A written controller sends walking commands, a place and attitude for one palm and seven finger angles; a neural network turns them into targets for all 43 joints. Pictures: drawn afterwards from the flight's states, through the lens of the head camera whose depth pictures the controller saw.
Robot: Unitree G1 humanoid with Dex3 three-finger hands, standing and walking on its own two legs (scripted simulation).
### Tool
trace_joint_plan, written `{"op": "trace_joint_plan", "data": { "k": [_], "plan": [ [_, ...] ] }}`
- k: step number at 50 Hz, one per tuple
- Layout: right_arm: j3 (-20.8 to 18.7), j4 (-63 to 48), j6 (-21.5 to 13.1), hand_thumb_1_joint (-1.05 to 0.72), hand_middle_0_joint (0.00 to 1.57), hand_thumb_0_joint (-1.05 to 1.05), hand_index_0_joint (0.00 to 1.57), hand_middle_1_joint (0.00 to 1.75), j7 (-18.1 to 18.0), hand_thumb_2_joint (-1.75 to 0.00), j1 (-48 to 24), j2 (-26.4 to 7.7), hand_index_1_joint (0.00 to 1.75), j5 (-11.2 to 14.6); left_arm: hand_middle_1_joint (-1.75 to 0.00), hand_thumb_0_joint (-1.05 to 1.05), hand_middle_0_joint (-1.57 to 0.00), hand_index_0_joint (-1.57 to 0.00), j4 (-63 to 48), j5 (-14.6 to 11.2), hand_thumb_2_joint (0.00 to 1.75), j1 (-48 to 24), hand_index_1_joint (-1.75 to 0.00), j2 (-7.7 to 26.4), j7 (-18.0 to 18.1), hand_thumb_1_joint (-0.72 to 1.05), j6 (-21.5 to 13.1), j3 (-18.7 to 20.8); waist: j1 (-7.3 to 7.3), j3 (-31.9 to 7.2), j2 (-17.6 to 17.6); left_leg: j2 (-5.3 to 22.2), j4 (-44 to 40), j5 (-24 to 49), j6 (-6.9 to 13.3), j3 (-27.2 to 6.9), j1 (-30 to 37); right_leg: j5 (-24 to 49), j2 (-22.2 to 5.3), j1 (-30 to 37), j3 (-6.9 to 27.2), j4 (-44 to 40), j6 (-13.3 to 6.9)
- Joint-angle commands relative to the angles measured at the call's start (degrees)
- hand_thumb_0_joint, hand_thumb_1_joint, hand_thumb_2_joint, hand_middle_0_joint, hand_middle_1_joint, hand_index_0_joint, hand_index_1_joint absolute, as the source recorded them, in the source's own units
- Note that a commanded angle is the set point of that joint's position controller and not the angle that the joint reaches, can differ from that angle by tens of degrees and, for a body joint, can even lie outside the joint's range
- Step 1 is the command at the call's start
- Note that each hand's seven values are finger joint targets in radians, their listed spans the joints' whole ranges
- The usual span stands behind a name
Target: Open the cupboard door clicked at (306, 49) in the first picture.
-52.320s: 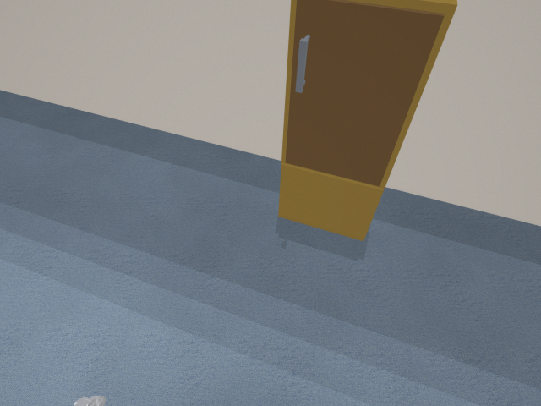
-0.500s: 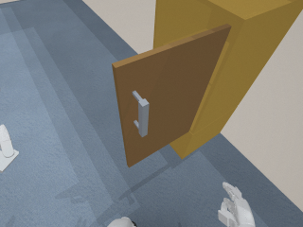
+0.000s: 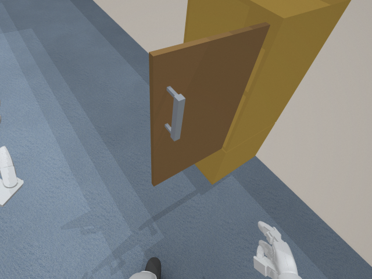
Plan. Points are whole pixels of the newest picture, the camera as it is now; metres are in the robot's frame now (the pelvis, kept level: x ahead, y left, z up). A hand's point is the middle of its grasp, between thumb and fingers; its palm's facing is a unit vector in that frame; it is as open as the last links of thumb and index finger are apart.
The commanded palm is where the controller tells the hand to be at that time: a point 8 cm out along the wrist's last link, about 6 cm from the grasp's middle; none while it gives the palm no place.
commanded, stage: stop stepping back and stand still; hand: left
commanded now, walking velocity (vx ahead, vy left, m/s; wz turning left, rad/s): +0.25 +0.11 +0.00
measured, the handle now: (173, 114) +0.50 +0.10 +0.04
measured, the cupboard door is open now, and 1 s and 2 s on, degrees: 89 89 89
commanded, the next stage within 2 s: let the arm hang, fingers relaxed in 0.80 s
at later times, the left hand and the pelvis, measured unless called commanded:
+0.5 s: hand out of the picture +0.11 +0.28 +0.18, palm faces +0.47 -0.77 -0.43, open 7.4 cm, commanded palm +0.06 +0.30 +0.19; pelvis -0.08 +0.01 +0.01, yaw -1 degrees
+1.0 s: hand (5, 266) +0.11 +0.30 +0.05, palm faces +0.33 -0.81 -0.48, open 7.4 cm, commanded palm none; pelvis -0.09 +0.03 -0.02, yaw +5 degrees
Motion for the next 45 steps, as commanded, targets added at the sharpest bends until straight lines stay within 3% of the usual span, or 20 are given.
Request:
{"op": "trace_joint_plan", "data": {
  "k": [1, 3, 5, 7, 9, 13, 15, 16, 17, 18, 19, 22, 27, 31, 34, 37, 39, 40, 44, 45],
  "plan": [
    [-2.00, -7.59, -1.79, -0.90, 0.20, 0.00, 0.20, 0.30, -0.54, -0.90, -3.23, -9.62, 0.30, -1.15, -0.30, 0.00, -0.20, -0.20, -15.18, 0.18, 0.90, -4.48, -0.30, 17.64, 0.45, 0.90, -5.58, 11.66, -1.90, -6.76, -1.94, 0.28, 30.03, -21.02, -3.55, -1.16, 15.06, 20.42, -20.94, -17.56, 13.20, -12.74, -7.12],
    [-3.00, -9.11, -1.58, -0.90, 0.20, 0.00, 0.20, 0.30, -1.61, -0.90, -2.92, -9.73, 0.30, 2.14, -0.30, 0.00, -0.20, -0.20, -9.25, 0.34, 0.90, -1.32, -0.30, 10.63, -0.64, 0.90, -2.56, 8.00, -2.73, -5.25, -9.69, -0.72, 29.15, -20.69, -1.53, -2.95, 7.75, 39.28, -14.11, -6.75, 4.39, -3.00, -3.58],
    [-2.33, -8.50, -1.43, -0.90, 0.20, 0.00, 0.20, 0.30, -2.51, -0.90, -2.03, -10.27, 0.30, 2.18, -0.30, 0.00, -0.20, -0.20, -7.35, -0.18, 0.90, 1.13, -0.30, 9.56, -0.73, 0.90, -0.92, 8.14, -4.68, -3.97, 2.91, -0.58, 10.22, -7.41, -0.48, -2.28, 18.58, 29.66, -9.03, -10.52, -1.14, 4.36, 1.60],
    [-3.10, -9.35, -2.83, -0.90, 0.20, 0.00, 0.20, 0.30, -2.59, -0.90, -1.82, -12.56, 0.30, 2.19, -0.30, 0.00, -0.20, -0.20, -10.19, -0.33, 0.90, -0.30, -0.30, 10.03, -0.62, 0.90, -1.69, 7.52, -3.20, -6.34, 21.34, 8.96, -1.36, -0.75, 3.52, -17.25, 22.72, 0.26, 0.68, -12.64, -2.67, 15.43, 5.01],
    [-3.00, -8.45, -4.68, -0.90, 0.20, 0.00, 0.20, 0.30, -2.27, -0.90, -1.53, -11.72, 0.30, 0.67, -0.30, 0.00, -0.20, -0.20, -10.15, -0.23, 0.90, 0.86, -0.30, 12.01, -0.36, 0.90, -2.85, 9.18, -2.79, -6.81, 19.91, 12.44, -10.94, -20.61, 2.33, -26.87, 18.54, -7.56, 1.26, -12.09, 1.14, 22.80, 4.20],
    [-2.94, -9.04, -4.20, -0.90, 0.20, 0.00, 0.20, 0.30, -1.47, -0.90, -1.85, -11.79, 0.30, 0.61, -0.30, 0.00, -0.20, -0.20, -11.22, 0.64, 0.90, 5.61, -0.30, 8.69, 0.13, 0.90, -2.01, 6.67, -2.06, -3.65, 19.05, 7.82, -17.49, -39.98, -1.71, -14.15, 4.23, -4.79, 4.37, 2.30, -5.63, 13.36, 3.04],
    [-3.37, -9.58, -3.00, -0.90, 0.20, 0.00, 0.20, 0.30, -1.59, -0.90, -2.13, -12.06, 0.30, 0.26, -0.30, 0.00, -0.20, -0.20, -10.02, 1.09, 0.90, 7.17, -0.30, 8.84, -0.06, 0.90, -1.62, 6.63, -1.91, -1.83, 18.00, 4.46, -10.79, -38.68, -2.19, -9.20, -0.72, -3.08, 3.67, 7.77, -6.35, 2.36, 1.84],
    [-3.76, -9.53, -1.99, -0.90, 0.20, 0.00, 0.20, 0.30, -1.61, -0.90, -1.76, -11.62, 0.30, 0.22, -0.30, 0.00, -0.20, -0.20, -8.92, 1.38, 0.90, 7.53, -0.30, 9.59, -0.21, 0.90, -1.23, 7.12, -1.85, -2.01, 9.56, 0.84, 2.06, -35.06, -2.30, -4.86, 0.01, -4.66, -0.60, 4.85, -1.16, -5.67, 0.19],
    [-4.38, -9.09, -0.80, -0.90, 0.20, 0.00, 0.20, 0.30, -1.61, -0.90, -1.35, -11.37, 0.30, 0.25, -0.30, 0.00, -0.20, -0.20, -8.63, 1.53, 0.90, 6.16, -0.30, 11.10, -0.42, 0.90, -1.19, 8.01, -2.03, -1.66, -5.41, -3.34, 27.16, -27.72, -2.02, -1.70, 3.96, -14.85, -13.91, -8.92, 17.45, -16.50, -4.77],
    [-4.72, -8.16, -0.18, -0.90, 0.20, 0.00, 0.20, 0.30, -1.81, -0.90, -1.16, -12.23, 0.30, 0.05, -0.30, 0.00, -0.20, -0.20, -11.51, 0.59, 0.90, -0.73, -0.30, 12.19, -0.30, 0.90, -1.60, 9.12, -2.65, 0.78, -8.54, -2.49, 41.78, -24.47, -2.24, -2.90, -1.63, -14.47, -22.58, -16.24, 25.24, -19.59, -8.62],
    [-4.36, -7.37, -0.86, -0.90, 0.20, 0.00, 0.20, 0.30, -1.69, -0.90, -1.12, -11.71, 0.30, 0.52, -0.30, 0.00, -0.20, -0.20, -12.25, 0.77, 0.90, -5.93, -0.30, 11.75, 0.01, 0.90, -2.12, 8.83, -3.66, 0.46, -4.90, -1.41, 47.95, -24.10, -2.17, -4.92, -5.05, -17.87, -21.81, -15.88, 26.54, -19.41, -9.09],
    [-3.95, -6.36, -1.46, -0.90, 0.20, 0.00, 0.20, 0.30, -2.27, -0.90, 0.98, -11.26, 0.30, 0.83, -0.30, 0.00, -0.20, -0.20, -1.24, 2.03, 0.90, -7.32, -0.30, 7.83, 0.04, 0.90, -2.37, 4.97, -5.04, 3.18, 1.12, 2.97, 37.99, -20.95, -1.02, -2.25, 0.41, -15.78, -16.16, -19.02, 14.11, -15.82, -4.89],
    [-3.46, -6.68, -3.62, -0.90, 0.20, 0.00, 0.20, 0.30, -4.07, -0.90, 1.07, -10.78, 0.30, 0.81, -0.30, 0.00, -0.20, -0.20, -2.64, 3.04, 0.90, -7.74, -0.30, 5.77, 1.28, 0.90, -2.15, 2.28, -3.20, 0.29, 0.34, 0.11, 11.87, -24.40, 1.04, 3.65, 14.49, -10.30, -11.99, -13.50, 7.13, -8.51, -2.88],
    [-4.12, -10.19, -3.55, -0.90, 0.20, 0.00, 0.20, 0.30, -3.29, -0.90, -0.21, -13.37, 0.30, 1.60, -0.30, 0.00, -0.20, -0.20, -12.76, 1.99, 0.90, -7.32, -0.30, 8.78, 1.22, 0.90, -3.68, 5.96, -2.76, -2.61, 16.97, 14.74, 0.32, -8.08, 6.22, -18.64, 20.39, 6.07, 0.29, -16.04, -5.21, 16.99, 4.79],
    [-3.87, -8.10, -3.91, -0.90, 0.20, 0.00, 0.20, 0.30, -1.96, -0.90, 0.40, -11.23, 0.30, 0.79, -0.30, 0.00, -0.20, -0.20, -11.66, 2.49, 0.90, -4.12, -0.30, 10.25, 0.24, 0.90, -3.57, 8.17, -3.53, 2.44, 21.64, 15.73, -2.79, -16.15, 7.96, -17.21, 13.21, -1.80, -0.95, -14.57, -3.54, 17.59, 4.25],
    [-3.97, -8.77, -3.25, -0.90, 0.20, 0.00, 0.20, 0.30, -1.20, -0.90, 0.67, -11.79, 0.30, 1.30, -0.30, 0.00, -0.20, -0.20, -8.40, 2.43, 0.90, 0.19, -0.30, 8.75, 0.05, 0.90, -2.71, 7.25, -2.90, 0.11, 11.95, 9.79, 7.89, -15.76, 3.52, -5.75, 6.50, 7.48, -0.81, -1.79, -2.59, 2.23, 3.71],
    [-4.42, -9.21, -2.86, -0.90, 0.20, 0.00, 0.20, 0.30, -0.92, -0.90, 0.57, -10.47, 0.30, 1.69, -0.30, 0.00, -0.20, -0.20, -4.89, 1.49, 0.90, 1.22, -0.30, 9.49, -0.10, 0.90, -1.79, 7.83, -2.75, -0.30, -5.92, -0.25, 26.39, -28.92, -0.53, 0.86, 1.01, 0.00, -13.00, -4.72, 19.12, -9.68, -2.67],
    [-4.77, -8.38, -2.60, -0.90, 0.20, 0.00, 0.20, 0.30, -0.90, -0.90, 0.66, -10.41, 0.30, 2.04, -0.30, 0.00, -0.20, -0.20, -4.97, 0.85, 0.90, -0.30, -0.30, 8.44, -0.15, 0.90, -1.79, 7.02, -2.64, 0.54, -5.90, -0.10, 36.44, -30.40, -0.72, -1.01, 0.32, -1.70, -17.43, -7.30, 23.95, -12.97, -5.65],
    [-3.11, -7.65, -2.72, -0.90, 0.20, 0.00, 0.20, 0.30, -1.49, -0.90, -0.28, -9.41, 0.30, 1.47, -0.30, 0.00, -0.20, -0.20, -4.76, 1.56, 0.90, -2.33, -0.30, 7.57, 0.37, 0.90, -2.81, 6.65, -3.40, -1.03, -0.69, 2.86, 22.94, -25.57, -0.22, -1.90, 9.10, 18.70, -14.70, -8.62, 9.96, -5.37, -4.80],
    [-6.25, 7.18, -1.83, -0.90, 0.20, 0.00, 0.20, 0.30, 4.11, -0.90, 3.97, -14.16, 0.30, 0.81, -0.30, 0.00, -0.20, -0.20, 37.70, 7.26, 0.90, -8.02, -0.30, -7.12, -7.16, 0.90, 7.65, -16.40, -7.86, 0.56, 4.68, 4.21, 23.41, -21.06, 0.21, -1.33, 6.30, 36.45, -16.06, -12.27, -1.93, 8.33, -3.00]
  ]
}}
